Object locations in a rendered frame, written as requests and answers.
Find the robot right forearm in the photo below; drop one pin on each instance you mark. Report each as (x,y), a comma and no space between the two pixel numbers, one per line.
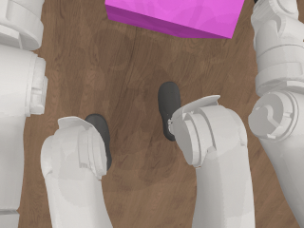
(278,43)

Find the robot left upper arm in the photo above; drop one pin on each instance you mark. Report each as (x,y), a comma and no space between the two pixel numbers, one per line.
(23,91)

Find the robot left shin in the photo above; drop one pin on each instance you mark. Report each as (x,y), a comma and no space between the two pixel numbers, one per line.
(46,151)

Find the robot right upper arm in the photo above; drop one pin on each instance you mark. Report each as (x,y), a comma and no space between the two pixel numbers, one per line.
(277,119)

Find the right robot thigh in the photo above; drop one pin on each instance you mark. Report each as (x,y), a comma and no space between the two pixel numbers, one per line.
(225,199)

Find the robot left forearm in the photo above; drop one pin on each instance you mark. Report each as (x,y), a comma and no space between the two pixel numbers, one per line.
(20,24)

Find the carton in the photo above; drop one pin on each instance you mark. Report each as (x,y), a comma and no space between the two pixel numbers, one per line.
(214,19)

